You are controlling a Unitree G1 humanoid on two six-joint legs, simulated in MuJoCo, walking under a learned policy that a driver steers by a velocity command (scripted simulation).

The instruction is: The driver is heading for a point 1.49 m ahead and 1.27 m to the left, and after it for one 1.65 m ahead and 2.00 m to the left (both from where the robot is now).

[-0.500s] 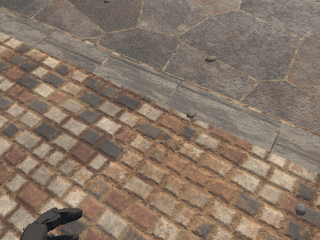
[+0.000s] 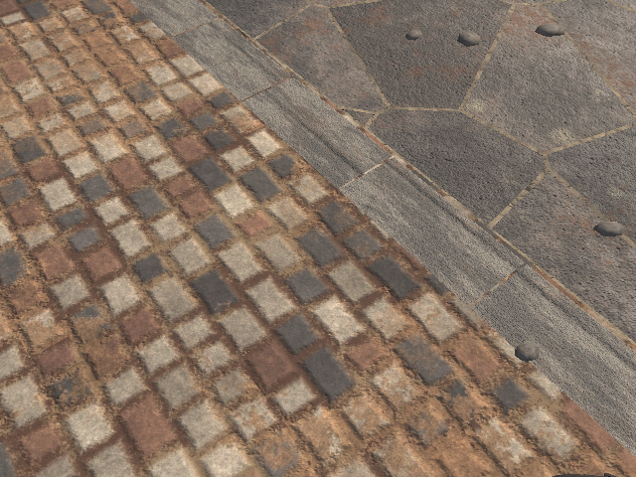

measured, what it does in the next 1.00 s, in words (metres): walks ahead, turning left: right foot, then left foot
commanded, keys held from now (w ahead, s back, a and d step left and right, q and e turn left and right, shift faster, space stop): q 0.38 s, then w+q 0.62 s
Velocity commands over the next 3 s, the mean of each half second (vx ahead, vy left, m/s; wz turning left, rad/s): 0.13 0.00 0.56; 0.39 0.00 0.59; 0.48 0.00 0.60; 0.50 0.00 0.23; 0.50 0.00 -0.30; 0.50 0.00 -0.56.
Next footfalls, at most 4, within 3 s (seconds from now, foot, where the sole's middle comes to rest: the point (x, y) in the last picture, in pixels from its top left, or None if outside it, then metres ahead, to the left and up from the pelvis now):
0.46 right None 0.23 -0.13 -0.76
0.94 left None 0.28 0.23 -0.76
1.40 right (219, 377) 0.65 0.29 -0.76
1.90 left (44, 406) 0.56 0.65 -0.76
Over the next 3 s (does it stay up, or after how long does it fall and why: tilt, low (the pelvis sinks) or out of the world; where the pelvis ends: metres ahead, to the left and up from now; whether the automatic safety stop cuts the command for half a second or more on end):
stays up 0.96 0.96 0.00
